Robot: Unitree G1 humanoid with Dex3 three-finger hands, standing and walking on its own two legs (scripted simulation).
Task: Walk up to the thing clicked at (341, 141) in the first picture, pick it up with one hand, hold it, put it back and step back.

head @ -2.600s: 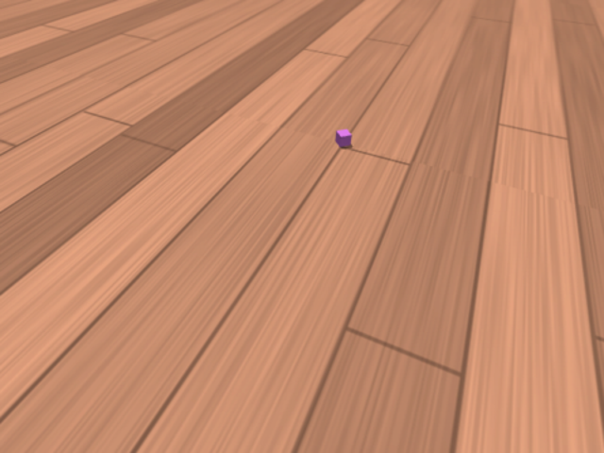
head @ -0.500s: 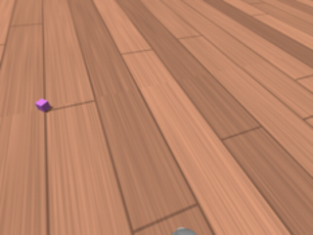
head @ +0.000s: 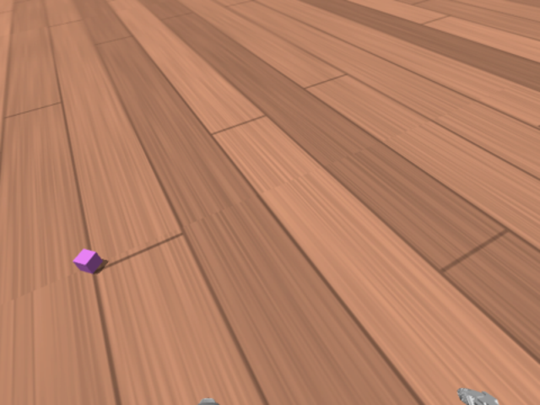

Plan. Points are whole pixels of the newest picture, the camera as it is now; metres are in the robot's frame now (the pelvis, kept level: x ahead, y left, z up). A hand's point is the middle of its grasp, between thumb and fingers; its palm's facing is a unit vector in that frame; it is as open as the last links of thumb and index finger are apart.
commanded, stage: walk up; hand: left
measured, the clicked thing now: (88, 261) +0.93 +0.88 -0.72
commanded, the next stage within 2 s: none
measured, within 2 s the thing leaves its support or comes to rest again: neither
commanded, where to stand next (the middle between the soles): +0.51 +0.87 m, yaw -35 degrees
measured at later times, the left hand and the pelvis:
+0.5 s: hand (25, 340) +0.32 +0.48 -0.12, palm faces -0.23 -0.78 -0.58, open 7.4 cm; pelvis +0.17 +0.20 -0.02, yaw -12 degrees
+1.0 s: hand out of the picture +0.45 +0.71 -0.15, palm faces -0.31 -0.74 -0.60, open 7.4 cm; pelvis +0.27 +0.43 -0.02, yaw -20 degrees
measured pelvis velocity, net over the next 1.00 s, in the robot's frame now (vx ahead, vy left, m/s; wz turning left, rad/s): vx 0.27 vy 0.43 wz -0.35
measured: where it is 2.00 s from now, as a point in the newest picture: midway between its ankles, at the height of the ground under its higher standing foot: (55, 384)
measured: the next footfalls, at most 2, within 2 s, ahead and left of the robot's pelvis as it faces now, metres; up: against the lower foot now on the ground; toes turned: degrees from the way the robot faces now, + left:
left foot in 0.10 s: +0.19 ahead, +0.28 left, +0.00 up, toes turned +1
right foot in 0.46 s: +0.28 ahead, +0.09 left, +0.00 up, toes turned -18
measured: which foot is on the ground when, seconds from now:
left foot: up 0.00-0.08, down 0.10-0.46, up 0.48-0.82, down 0.84-1.00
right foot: down 0.00-0.12, up 0.14-0.44, down 0.46-0.86, up 0.88-1.00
